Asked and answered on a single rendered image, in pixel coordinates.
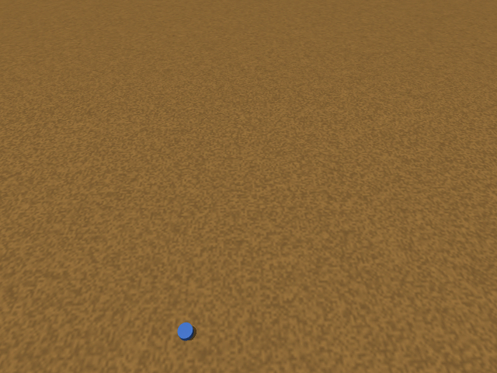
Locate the tin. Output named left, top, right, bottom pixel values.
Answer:
left=177, top=322, right=194, bottom=341

